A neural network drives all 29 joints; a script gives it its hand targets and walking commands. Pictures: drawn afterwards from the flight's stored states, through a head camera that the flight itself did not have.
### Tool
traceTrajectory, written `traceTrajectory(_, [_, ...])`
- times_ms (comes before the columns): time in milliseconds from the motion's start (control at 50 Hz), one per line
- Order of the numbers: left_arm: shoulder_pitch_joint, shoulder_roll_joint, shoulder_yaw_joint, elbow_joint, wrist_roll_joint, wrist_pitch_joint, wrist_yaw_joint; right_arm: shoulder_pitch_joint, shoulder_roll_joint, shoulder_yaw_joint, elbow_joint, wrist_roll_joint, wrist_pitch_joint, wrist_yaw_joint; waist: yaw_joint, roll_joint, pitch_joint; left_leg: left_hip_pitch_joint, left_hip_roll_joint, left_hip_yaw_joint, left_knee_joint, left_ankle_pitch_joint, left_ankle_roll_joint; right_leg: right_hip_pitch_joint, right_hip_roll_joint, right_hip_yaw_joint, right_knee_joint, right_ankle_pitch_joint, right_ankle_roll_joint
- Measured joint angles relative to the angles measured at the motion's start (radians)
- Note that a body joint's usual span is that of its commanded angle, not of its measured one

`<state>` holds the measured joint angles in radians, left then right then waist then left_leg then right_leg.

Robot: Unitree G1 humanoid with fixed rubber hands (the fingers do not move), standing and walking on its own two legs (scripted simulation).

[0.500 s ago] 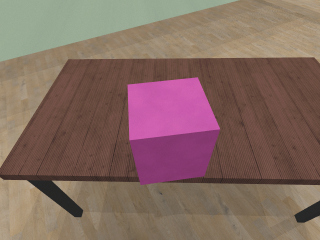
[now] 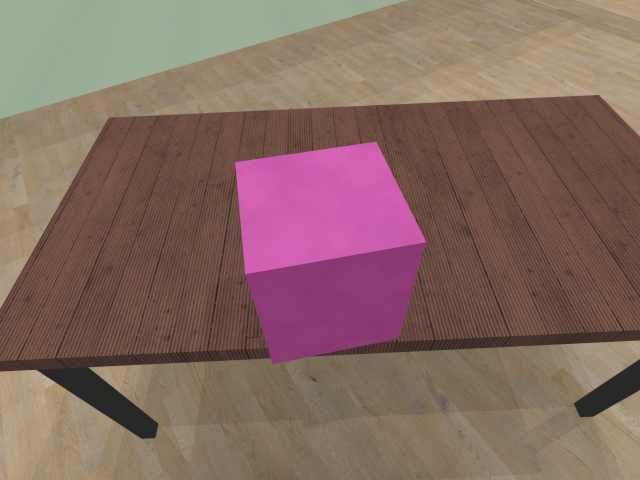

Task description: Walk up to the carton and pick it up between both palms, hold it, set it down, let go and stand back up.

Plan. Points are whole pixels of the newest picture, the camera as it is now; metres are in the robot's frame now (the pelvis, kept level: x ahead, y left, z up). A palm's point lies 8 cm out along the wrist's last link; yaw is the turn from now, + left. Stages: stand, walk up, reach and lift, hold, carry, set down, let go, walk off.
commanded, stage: stand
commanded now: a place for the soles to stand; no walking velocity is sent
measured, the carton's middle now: (322, 256) +0.42 +0.02 +0.00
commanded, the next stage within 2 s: reach and lift in 0.10 s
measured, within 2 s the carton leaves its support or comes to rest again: neither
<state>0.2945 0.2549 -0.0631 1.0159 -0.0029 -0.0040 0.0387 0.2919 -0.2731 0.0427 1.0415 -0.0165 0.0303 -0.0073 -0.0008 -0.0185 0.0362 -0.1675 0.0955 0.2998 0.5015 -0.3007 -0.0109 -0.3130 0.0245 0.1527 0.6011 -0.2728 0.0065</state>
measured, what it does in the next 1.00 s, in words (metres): stands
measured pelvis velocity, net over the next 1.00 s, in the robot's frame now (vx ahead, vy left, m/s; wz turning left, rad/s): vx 0.00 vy -0.02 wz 0.14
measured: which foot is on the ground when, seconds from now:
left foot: down 0.00-1.00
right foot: down 0.00-1.00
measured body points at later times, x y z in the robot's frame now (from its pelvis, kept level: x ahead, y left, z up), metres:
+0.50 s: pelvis -0.01 -0.01 -0.02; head +0.00 +0.01 +0.43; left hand +0.14 +0.25 -0.11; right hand +0.19 -0.25 -0.11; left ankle -0.02 +0.12 -0.73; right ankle +0.03 -0.12 -0.73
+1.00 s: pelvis +0.00 -0.02 +0.01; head -0.01 -0.01 +0.45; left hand +0.14 +0.24 -0.09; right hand +0.17 -0.24 -0.09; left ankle -0.02 +0.12 -0.73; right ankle +0.03 -0.12 -0.73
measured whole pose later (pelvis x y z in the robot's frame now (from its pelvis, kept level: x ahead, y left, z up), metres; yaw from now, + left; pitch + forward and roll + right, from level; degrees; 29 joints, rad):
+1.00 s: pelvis +0.00 -0.02 +0.01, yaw +8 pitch -5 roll +0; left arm 0.13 0.23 0.03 0.52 0.04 0.31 -0.02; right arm 0.20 -0.18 -0.06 0.68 -0.01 -0.07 0.01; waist -0.04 -0.03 0.08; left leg -0.13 0.07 0.09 0.47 -0.26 -0.04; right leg -0.17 0.00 -0.03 0.49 -0.24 -0.01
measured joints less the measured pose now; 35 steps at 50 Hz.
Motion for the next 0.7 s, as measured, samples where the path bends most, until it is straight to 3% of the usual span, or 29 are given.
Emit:
traceTrajectory(140, [0.003,-0.003,0.003,-0.012,-0.001,0.001,0.004,-0.007,-0.006,-0.006,-0.010,-0.001,0.007,0.002,-0.001,0.005,-0.002,-0.008,0.007,0.009,0.019,-0.011,0.000,-0.014,0.008,0.010,0.019,-0.007,-0.003])
traceTrajectory(200, [-0.136,0.026,0.004,-0.084,-0.047,0.243,-0.016,-0.108,0.013,-0.119,0.009,-0.095,0.000,0.053,-0.059,0.011,0.051,-0.137,-0.031,-0.131,0.147,-0.037,0.004,-0.078,-0.037,-0.094,0.111,-0.075,-0.021])
traceTrajectory(240, [-0.268,0.054,0.018,-0.178,-0.047,0.398,-0.022,-0.192,0.012,-0.155,-0.045,-0.100,0.028,0.086,-0.055,0.002,0.117,-0.198,-0.039,-0.169,0.227,-0.044,0.001,-0.117,-0.053,-0.126,0.169,-0.056,-0.012])
traceTrajectory(300, [-0.390,0.055,0.056,-0.380,0.008,0.562,-0.051,-0.293,-0.001,-0.180,-0.178,-0.033,0.079,0.087,-0.019,0.007,0.153,-0.260,-0.015,-0.183,0.313,-0.082,-0.005,-0.164,-0.035,-0.137,0.220,-0.073,-0.003])
traceTrajectory(400, [-0.393,0.008,0.100,-0.557,0.123,0.689,-0.130,-0.369,-0.014,-0.111,-0.260,0.117,0.130,0.054,-0.045,0.019,0.087,-0.256,0.004,-0.221,0.344,-0.108,-0.012,-0.126,-0.018,-0.174,0.204,-0.084,-0.010])
traceTrajectory(500, [-0.240,-0.015,0.100,-0.611,0.171,0.698,-0.158,-0.288,0.002,-0.074,-0.288,0.137,0.159,0.034,-0.056,0.002,0.032,-0.153,0.001,-0.230,0.253,-0.086,-0.018,-0.016,-0.017,-0.187,0.111,-0.066,-0.016])
traceTrajectory(700, [-0.226,0.031,0.077,-0.603,0.093,0.514,-0.073,-0.219,0.089,-0.143,-0.319,0.035,0.043,0.054,-0.032,0.012,0.096,-0.217,-0.003,-0.235,0.244,-0.053,-0.017,-0.082,-0.021,-0.192,0.111,-0.041,-0.022])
